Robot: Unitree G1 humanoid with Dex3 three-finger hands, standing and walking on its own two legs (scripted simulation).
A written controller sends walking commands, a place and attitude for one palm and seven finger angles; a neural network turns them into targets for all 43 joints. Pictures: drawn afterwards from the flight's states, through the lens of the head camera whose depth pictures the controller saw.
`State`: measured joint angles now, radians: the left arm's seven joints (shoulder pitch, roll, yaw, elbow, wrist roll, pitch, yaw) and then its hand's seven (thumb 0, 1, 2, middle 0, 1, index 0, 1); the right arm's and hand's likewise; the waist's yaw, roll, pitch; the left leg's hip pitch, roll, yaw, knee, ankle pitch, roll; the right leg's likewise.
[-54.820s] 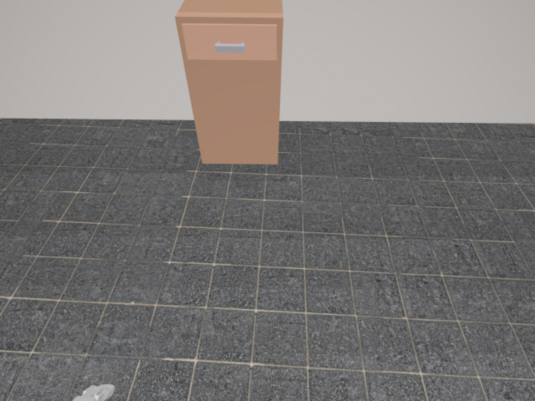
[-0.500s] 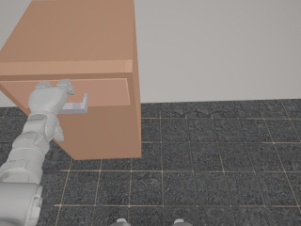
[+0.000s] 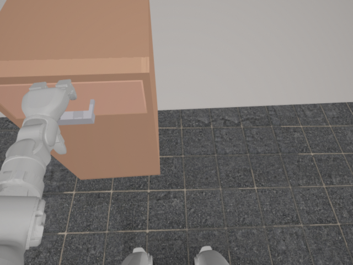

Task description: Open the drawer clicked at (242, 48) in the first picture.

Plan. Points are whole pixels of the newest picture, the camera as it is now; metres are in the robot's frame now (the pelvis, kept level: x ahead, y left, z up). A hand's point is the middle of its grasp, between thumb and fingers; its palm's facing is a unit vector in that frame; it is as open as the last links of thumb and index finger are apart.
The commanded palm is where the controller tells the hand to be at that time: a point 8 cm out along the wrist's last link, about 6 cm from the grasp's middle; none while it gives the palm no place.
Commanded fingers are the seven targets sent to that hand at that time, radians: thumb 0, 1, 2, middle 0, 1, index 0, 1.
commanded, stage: re-aim the fingers above the handle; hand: left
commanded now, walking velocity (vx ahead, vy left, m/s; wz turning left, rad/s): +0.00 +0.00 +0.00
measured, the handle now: (71, 110) +0.52 +0.27 -0.04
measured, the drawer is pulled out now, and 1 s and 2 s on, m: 0.00 0.00 0.00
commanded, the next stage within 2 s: lower the fingers behind the handle in 1.04 s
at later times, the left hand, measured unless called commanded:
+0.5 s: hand (57, 121) +0.45 +0.27 +0.02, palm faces -0.10 -0.06 -0.99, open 13.8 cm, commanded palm +0.44 +0.27 +0.08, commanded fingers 0.00 -0.50 0.30 -0.30 -1.20 -0.30 -1.20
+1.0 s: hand (63, 117) +0.46 +0.25 +0.02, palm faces -0.06 -0.06 -1.00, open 13.8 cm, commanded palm +0.43 +0.27 +0.08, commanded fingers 0.00 -0.50 0.30 -0.30 -1.20 -0.30 -1.20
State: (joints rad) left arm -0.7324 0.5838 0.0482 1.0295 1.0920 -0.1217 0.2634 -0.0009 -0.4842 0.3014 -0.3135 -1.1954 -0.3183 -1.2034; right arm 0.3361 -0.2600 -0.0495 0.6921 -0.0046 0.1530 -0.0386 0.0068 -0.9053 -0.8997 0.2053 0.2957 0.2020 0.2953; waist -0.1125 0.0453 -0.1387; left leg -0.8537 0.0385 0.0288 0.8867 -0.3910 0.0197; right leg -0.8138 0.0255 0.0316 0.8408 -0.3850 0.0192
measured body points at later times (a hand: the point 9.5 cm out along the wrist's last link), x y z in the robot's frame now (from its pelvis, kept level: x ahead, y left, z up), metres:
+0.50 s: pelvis +0.02 +0.00 +0.01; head +0.11 +0.01 +0.45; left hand +0.45 +0.27 +0.07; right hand +0.06 -0.27 -0.12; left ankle +0.01 +0.11 -0.69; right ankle +0.00 -0.14 -0.69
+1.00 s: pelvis +0.01 -0.01 +0.00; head +0.10 +0.00 +0.44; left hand +0.45 +0.25 +0.08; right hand +0.05 -0.28 -0.13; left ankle +0.01 +0.11 -0.69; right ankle +0.00 -0.14 -0.69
